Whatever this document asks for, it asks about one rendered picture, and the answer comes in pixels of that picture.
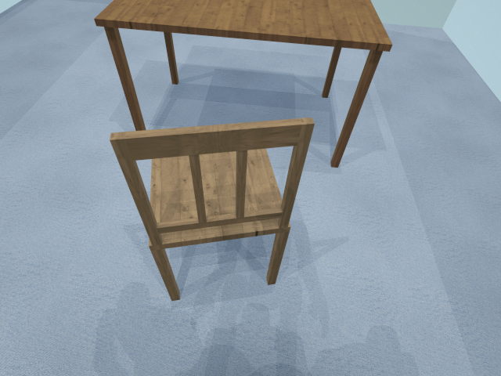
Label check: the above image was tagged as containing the table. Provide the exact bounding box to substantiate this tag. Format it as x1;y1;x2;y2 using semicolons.
94;0;392;168

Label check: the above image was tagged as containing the chair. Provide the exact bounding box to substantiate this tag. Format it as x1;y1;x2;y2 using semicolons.
110;117;315;301

